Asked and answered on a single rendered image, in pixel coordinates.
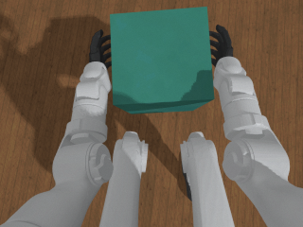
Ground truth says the robot right forearm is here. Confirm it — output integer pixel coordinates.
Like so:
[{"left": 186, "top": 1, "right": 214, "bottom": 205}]
[{"left": 213, "top": 56, "right": 290, "bottom": 170}]

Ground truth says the robot right upper arm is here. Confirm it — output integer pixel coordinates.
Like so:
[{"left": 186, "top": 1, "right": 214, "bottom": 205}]
[{"left": 222, "top": 138, "right": 303, "bottom": 227}]

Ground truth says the robot left forearm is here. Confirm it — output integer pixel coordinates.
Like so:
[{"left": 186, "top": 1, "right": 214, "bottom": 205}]
[{"left": 52, "top": 61, "right": 112, "bottom": 178}]

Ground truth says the carton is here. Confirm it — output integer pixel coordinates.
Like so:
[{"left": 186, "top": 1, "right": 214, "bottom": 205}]
[{"left": 110, "top": 7, "right": 215, "bottom": 114}]

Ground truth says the robot left upper arm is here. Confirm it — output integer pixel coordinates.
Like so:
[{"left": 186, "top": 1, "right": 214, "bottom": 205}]
[{"left": 0, "top": 141, "right": 114, "bottom": 227}]

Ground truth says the right robot hand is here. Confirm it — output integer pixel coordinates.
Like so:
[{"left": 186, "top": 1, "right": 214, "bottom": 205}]
[{"left": 209, "top": 25, "right": 234, "bottom": 68}]

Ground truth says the right robot shin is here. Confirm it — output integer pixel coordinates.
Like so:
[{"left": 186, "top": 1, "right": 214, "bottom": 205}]
[{"left": 186, "top": 131, "right": 218, "bottom": 189}]

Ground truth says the robot shin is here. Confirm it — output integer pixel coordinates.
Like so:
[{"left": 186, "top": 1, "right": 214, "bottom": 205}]
[
  {"left": 113, "top": 131, "right": 140, "bottom": 160},
  {"left": 186, "top": 131, "right": 218, "bottom": 189}
]

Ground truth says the left robot hand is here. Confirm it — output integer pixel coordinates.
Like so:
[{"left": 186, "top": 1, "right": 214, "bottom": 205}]
[{"left": 89, "top": 29, "right": 112, "bottom": 69}]

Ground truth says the left robot shin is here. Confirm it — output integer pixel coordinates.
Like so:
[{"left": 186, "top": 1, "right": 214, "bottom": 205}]
[{"left": 113, "top": 131, "right": 140, "bottom": 160}]

